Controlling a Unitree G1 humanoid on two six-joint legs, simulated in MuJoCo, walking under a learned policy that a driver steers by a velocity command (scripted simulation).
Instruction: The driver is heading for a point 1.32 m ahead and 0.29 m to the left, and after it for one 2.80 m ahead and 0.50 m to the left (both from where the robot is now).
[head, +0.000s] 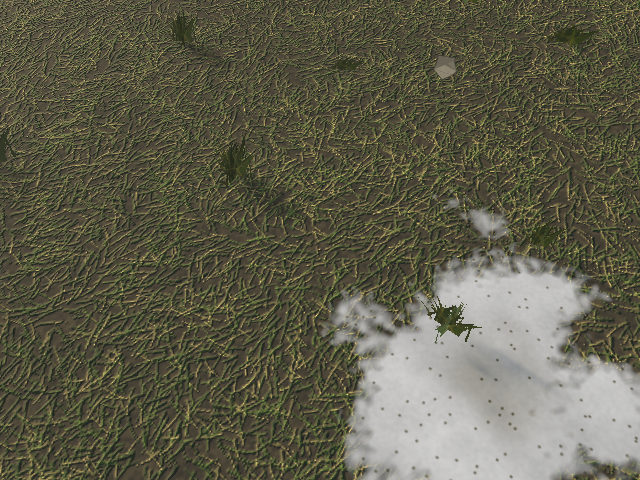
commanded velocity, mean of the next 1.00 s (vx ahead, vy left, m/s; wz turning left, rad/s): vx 0.42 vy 0.00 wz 0.18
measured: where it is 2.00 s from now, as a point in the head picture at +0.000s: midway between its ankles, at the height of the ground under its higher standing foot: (207, 190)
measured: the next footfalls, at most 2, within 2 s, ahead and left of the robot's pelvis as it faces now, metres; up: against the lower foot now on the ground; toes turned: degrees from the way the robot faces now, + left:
left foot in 0.20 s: +0.11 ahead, +0.16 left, +0.00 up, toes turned -1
right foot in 0.72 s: +0.25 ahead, -0.15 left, +0.00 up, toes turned -2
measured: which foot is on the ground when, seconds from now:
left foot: up 0.00-0.18, down 0.20-0.72, up 0.74-1.00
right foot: down 0.00-0.48, up 0.50-0.70, down 0.72-1.00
